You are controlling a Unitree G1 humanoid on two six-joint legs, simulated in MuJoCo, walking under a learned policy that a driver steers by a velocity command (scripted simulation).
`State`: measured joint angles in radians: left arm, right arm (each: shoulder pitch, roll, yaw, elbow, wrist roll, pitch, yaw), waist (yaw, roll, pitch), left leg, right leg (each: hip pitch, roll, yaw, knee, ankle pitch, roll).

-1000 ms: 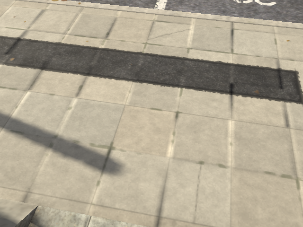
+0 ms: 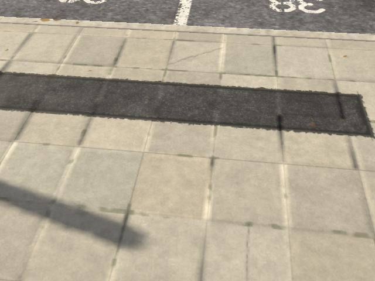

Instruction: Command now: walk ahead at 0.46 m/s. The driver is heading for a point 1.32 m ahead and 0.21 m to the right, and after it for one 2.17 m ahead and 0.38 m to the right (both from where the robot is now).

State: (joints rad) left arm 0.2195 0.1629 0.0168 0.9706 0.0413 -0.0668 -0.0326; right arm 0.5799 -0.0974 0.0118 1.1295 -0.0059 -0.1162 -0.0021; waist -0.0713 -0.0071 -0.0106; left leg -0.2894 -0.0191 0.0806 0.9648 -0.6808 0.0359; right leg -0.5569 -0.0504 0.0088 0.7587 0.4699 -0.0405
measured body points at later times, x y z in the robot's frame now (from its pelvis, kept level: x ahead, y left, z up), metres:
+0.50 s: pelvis +0.24 +0.01 -0.25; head +0.24 +0.01 +0.20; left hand +0.07 +0.16 -0.39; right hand +0.42 -0.18 -0.37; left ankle +0.38 +0.13 -0.98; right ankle +0.08 -0.14 -0.83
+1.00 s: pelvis +0.53 +0.04 -0.44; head +0.54 +0.04 +0.01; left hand +0.73 +0.23 -0.55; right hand +0.35 -0.11 -0.58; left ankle +0.34 +0.13 -1.06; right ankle +0.73 -0.11 -1.13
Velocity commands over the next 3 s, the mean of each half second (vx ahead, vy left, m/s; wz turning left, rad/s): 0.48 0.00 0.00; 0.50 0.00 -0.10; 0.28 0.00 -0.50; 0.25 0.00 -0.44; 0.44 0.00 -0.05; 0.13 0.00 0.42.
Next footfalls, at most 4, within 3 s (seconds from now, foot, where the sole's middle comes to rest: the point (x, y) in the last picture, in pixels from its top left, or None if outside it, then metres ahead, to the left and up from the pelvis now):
0.08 right None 0.12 -0.13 -0.88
0.54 left None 0.38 0.13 -1.10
1.10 right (206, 273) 0.76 -0.10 -1.30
1.40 left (165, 235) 0.99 0.10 -1.30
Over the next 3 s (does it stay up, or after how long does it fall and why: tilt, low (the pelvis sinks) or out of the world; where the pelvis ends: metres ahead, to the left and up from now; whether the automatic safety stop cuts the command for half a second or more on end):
stays up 1.23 -0.22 -0.52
